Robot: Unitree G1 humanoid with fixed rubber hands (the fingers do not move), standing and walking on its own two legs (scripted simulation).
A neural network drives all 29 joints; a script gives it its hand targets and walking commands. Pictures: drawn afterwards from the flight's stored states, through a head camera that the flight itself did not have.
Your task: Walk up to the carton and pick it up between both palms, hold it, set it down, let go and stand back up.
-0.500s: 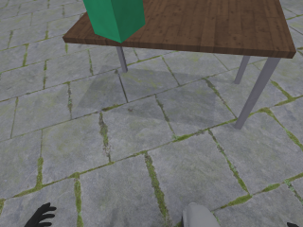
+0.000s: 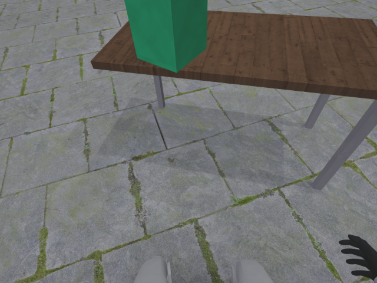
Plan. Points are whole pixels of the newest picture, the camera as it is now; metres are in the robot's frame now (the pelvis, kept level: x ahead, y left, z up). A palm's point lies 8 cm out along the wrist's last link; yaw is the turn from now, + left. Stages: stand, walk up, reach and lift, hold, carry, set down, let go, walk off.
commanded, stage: walk up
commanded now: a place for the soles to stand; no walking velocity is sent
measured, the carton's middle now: (169, 21) +0.94 +0.11 +0.11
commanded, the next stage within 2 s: none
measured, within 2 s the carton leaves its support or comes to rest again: neither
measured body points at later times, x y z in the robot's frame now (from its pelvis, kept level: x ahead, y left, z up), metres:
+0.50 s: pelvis +0.12 +0.13 +0.01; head +0.15 +0.10 +0.45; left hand +0.19 +0.51 -0.05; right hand +0.25 -0.23 -0.08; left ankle +0.24 +0.29 -0.66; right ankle +0.09 -0.07 -0.67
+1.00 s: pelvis +0.17 +0.21 +0.00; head +0.24 +0.20 +0.44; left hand +0.44 +0.46 -0.11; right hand +0.09 -0.16 -0.07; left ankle +0.24 +0.29 -0.67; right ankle +0.17 +0.05 -0.66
